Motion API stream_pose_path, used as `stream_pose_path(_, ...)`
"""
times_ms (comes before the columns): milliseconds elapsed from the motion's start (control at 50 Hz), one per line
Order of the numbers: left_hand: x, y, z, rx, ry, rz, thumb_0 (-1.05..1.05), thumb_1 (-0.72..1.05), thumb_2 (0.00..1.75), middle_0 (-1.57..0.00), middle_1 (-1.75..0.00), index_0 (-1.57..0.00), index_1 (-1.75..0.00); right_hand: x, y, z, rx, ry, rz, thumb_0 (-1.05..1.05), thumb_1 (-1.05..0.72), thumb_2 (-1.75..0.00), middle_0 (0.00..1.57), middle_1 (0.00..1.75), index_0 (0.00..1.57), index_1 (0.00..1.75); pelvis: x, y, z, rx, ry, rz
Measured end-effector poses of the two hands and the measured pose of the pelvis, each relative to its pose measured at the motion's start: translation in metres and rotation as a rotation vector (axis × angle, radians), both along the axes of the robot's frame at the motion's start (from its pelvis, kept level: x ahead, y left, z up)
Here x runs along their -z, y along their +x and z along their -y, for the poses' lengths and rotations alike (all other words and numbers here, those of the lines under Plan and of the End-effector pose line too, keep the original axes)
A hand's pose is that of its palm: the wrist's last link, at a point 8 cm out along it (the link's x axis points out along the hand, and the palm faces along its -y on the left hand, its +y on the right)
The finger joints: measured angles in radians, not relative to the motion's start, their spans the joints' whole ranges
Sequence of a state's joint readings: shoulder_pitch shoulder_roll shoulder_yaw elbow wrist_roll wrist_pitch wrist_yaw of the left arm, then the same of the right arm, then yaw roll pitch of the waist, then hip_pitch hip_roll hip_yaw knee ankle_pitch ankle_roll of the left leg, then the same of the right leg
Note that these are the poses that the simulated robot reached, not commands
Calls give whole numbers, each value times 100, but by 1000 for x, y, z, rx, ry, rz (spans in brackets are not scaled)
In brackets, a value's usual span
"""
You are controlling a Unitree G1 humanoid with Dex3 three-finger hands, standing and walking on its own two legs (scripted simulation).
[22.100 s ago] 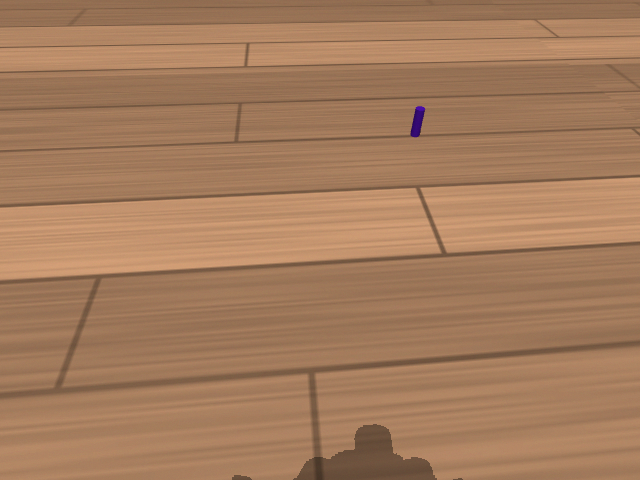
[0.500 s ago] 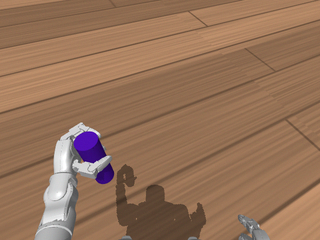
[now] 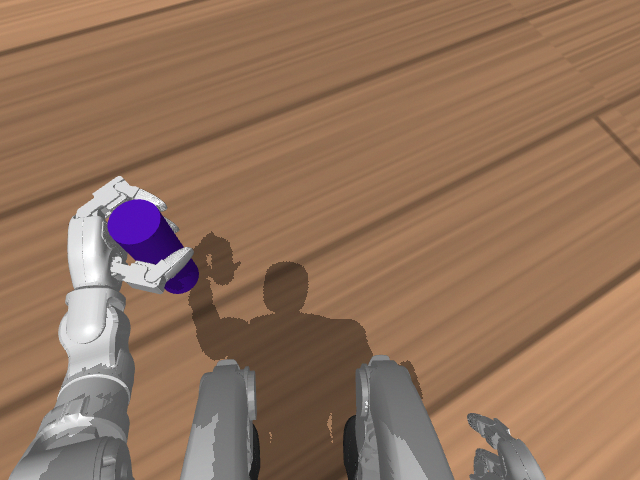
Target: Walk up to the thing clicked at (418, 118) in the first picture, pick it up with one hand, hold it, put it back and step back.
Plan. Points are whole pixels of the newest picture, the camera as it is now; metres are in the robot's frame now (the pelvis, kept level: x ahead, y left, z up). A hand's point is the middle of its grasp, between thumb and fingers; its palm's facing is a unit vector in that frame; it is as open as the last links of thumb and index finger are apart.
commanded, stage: crouch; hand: left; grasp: from the side
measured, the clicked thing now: (160, 253) +0.40 +0.19 -0.05
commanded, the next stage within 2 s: lower in 1.18 s
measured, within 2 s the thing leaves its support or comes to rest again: neither
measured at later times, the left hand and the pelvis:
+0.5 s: hand (179, 267) +0.44 +0.21 -0.21, palm faces +0.13 -0.99 +0.00, open 8.6 cm; pelvis -0.05 +0.00 -0.18, yaw -3 degrees
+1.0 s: hand (189, 269) +0.47 +0.22 -0.30, palm faces +0.12 -0.99 -0.01, open 8.6 cm; pelvis -0.04 +0.00 -0.23, yaw -7 degrees
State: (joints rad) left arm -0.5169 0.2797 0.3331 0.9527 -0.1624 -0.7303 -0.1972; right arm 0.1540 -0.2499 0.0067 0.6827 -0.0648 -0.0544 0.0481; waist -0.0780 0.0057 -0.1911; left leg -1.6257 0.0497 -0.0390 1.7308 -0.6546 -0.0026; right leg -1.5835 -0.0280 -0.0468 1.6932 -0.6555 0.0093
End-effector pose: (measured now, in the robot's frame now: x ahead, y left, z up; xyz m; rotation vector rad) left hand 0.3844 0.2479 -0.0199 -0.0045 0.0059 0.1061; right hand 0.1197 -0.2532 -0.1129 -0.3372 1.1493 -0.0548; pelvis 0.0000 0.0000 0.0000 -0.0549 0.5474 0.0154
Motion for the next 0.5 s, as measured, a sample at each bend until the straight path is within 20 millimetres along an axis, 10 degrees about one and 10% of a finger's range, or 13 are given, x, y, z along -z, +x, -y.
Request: stream_pose_path(500,193,28,-16,-29,8,-2,1,-34,108,-90,-122,-88,-121,162,-100,20,-13,-81,-199,1,-91,-91,20,30,20,30,177,-52,3,35,-36,30)
